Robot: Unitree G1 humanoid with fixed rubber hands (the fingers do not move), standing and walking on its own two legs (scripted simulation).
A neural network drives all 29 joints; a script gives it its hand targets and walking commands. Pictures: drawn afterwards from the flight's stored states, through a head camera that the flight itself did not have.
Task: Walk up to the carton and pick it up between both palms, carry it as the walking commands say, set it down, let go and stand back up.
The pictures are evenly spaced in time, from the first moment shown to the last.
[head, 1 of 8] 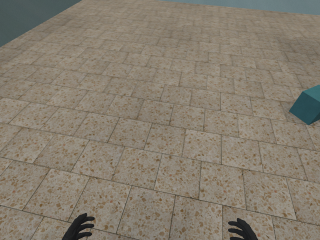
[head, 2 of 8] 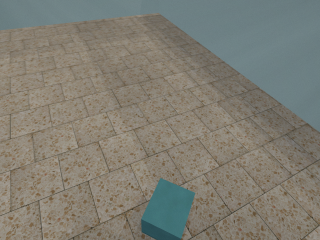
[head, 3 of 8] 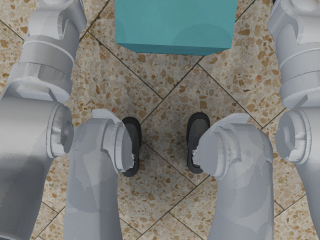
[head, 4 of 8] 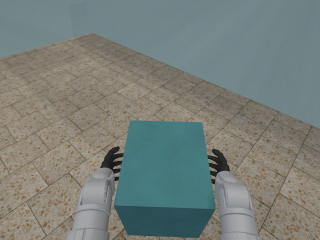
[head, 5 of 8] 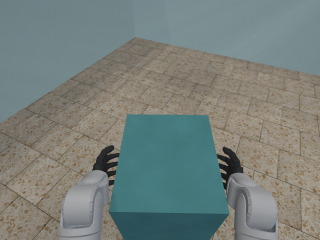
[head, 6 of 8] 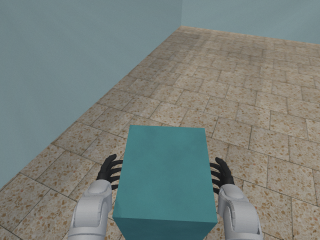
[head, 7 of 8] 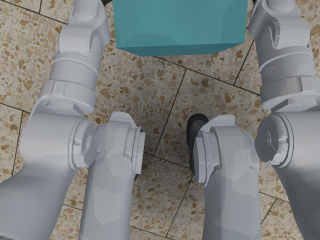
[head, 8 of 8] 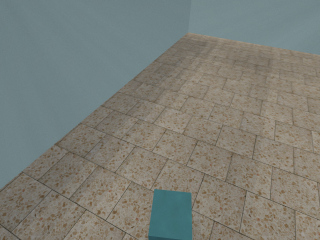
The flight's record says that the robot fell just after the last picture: no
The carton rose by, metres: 0.69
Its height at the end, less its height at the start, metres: +0.00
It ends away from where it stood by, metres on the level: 0.57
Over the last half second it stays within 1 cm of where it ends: yes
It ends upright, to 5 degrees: yes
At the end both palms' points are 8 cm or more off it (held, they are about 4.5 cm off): yes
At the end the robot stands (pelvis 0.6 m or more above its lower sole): yes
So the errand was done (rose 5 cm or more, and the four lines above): yes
